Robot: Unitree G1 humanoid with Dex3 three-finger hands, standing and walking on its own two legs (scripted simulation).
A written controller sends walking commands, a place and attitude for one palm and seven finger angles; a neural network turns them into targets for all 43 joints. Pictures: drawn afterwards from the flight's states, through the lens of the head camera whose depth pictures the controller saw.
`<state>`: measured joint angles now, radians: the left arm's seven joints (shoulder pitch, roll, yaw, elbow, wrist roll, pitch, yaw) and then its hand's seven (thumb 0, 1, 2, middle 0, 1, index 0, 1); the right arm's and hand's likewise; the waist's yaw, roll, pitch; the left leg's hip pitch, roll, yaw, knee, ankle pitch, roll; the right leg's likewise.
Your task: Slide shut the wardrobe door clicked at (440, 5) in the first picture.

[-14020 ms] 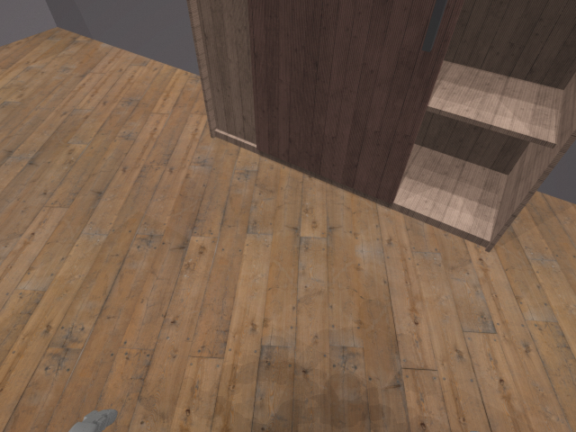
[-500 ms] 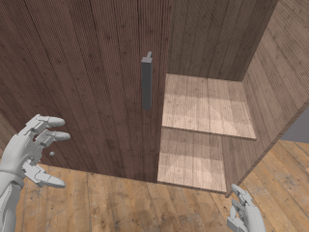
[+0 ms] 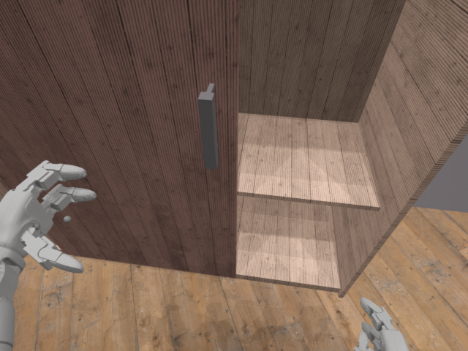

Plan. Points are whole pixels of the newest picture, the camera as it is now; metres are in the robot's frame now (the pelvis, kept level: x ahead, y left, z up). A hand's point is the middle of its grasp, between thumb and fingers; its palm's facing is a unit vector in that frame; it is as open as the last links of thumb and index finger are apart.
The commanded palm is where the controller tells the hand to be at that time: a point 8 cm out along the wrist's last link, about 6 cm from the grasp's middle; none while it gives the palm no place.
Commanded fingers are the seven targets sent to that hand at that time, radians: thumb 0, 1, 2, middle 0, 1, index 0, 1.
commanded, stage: raise the hand with hooked fingers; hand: left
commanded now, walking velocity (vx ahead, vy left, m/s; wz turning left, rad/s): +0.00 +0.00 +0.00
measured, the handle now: (211, 127) +0.53 +0.09 +0.11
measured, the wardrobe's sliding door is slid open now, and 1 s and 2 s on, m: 0.44 0.44 0.44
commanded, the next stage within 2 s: move the hooked fingers beside the handle in 0.24 s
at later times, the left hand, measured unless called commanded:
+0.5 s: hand (93, 205) +0.29 +0.24 +0.13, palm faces +0.00 -1.00 -0.08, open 13.9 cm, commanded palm +0.27 +0.29 +0.13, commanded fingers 0.00 -0.50 0.30 -0.30 -1.20 -0.30 -1.20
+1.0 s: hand (124, 178) +0.36 +0.22 +0.12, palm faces -0.07 -1.00 -0.03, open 14.0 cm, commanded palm +0.34 +0.27 +0.12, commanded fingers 0.00 -0.50 0.30 -0.30 -1.20 -0.30 -1.20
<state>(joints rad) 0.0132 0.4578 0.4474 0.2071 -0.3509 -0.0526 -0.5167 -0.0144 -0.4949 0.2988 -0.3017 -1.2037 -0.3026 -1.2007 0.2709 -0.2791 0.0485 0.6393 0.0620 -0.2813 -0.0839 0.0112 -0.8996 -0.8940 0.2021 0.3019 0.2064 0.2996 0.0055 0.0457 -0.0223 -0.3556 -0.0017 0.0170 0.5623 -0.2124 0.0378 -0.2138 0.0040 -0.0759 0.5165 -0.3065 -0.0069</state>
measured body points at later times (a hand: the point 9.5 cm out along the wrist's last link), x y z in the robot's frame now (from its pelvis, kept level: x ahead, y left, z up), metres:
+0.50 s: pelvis +0.02 -0.03 +0.00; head +0.02 -0.06 +0.45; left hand +0.29 +0.29 +0.14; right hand +0.19 -0.28 -0.08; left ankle +0.05 +0.09 -0.73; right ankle -0.02 -0.12 -0.73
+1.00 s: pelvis +0.02 -0.02 +0.00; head +0.04 -0.03 +0.45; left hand +0.36 +0.27 +0.13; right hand +0.16 -0.27 -0.09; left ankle +0.05 +0.09 -0.73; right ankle -0.02 -0.12 -0.73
